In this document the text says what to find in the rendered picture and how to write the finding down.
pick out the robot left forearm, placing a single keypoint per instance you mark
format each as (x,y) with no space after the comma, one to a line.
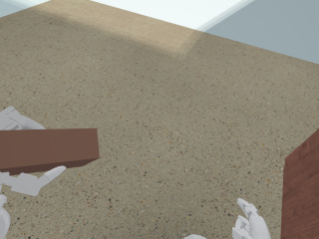
(4,217)

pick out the right robot hand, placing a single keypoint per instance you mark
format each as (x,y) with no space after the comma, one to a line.
(255,228)

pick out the table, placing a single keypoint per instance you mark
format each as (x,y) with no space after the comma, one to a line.
(300,191)

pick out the left robot hand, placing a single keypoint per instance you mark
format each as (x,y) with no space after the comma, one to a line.
(25,183)

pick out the sponge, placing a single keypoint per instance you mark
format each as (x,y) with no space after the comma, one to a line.
(38,150)

